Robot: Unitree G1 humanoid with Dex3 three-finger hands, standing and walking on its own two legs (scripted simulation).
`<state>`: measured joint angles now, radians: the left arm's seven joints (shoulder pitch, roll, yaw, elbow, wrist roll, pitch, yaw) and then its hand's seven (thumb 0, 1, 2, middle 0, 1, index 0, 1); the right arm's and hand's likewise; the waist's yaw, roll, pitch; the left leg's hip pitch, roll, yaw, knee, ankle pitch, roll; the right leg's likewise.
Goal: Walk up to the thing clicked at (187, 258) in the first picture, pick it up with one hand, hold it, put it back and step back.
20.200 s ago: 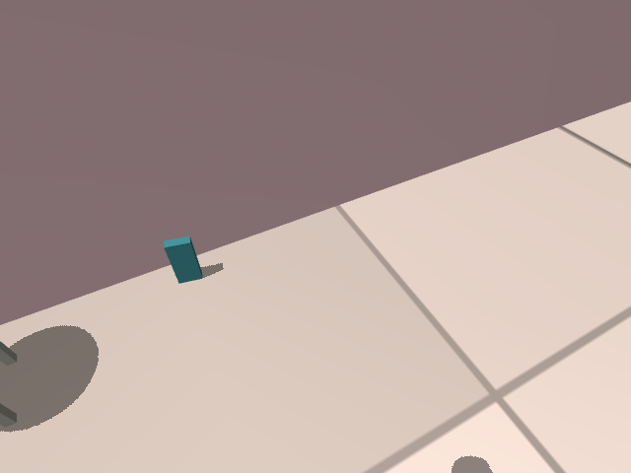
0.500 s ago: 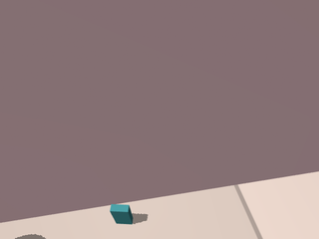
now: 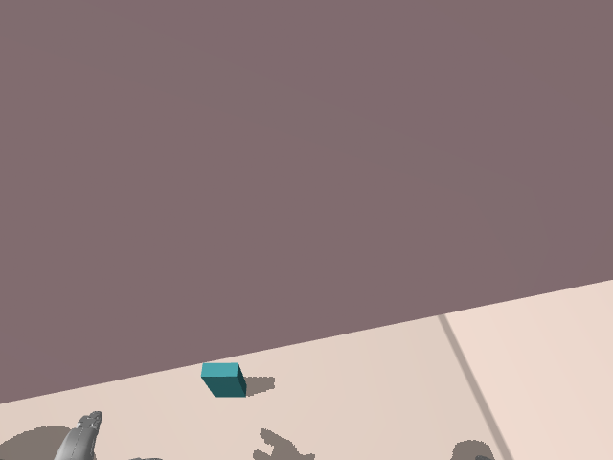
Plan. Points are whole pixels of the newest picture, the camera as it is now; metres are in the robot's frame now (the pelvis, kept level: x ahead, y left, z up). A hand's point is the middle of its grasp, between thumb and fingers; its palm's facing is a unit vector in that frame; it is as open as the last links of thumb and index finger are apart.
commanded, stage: go down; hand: left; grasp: from the side
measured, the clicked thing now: (225, 381) +0.41 +0.23 -0.65
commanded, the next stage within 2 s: none
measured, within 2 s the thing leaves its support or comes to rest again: neither
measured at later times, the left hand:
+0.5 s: hand out of the picture +0.16 +0.28 -0.16, palm faces +0.09 -0.94 -0.34, open 17.5 cm
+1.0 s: hand out of the picture +0.14 +0.30 -0.18, palm faces +0.14 -0.93 -0.33, open 17.4 cm
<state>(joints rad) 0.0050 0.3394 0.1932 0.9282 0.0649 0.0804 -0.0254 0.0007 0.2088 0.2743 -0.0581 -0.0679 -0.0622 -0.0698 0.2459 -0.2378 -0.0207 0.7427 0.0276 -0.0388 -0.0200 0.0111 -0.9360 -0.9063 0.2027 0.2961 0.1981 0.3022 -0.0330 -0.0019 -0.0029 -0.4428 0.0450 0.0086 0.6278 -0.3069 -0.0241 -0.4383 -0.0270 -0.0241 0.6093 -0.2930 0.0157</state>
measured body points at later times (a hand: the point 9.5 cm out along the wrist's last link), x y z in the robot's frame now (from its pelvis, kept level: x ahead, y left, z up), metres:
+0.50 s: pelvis +0.01 +0.02 -0.05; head +0.08 +0.03 +0.39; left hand +0.15 +0.33 -0.14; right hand +0.17 -0.24 -0.13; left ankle +0.00 +0.13 -0.73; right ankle +0.01 -0.13 -0.73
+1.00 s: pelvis -0.01 +0.01 -0.08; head +0.08 +0.04 +0.36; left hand +0.13 +0.34 -0.16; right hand +0.15 -0.24 -0.16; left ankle +0.00 +0.13 -0.73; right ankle +0.01 -0.13 -0.73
